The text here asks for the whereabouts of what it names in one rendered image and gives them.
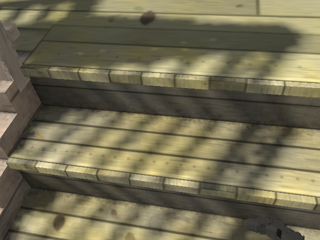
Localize right robot hand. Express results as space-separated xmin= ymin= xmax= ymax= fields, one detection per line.
xmin=243 ymin=217 xmax=305 ymax=240

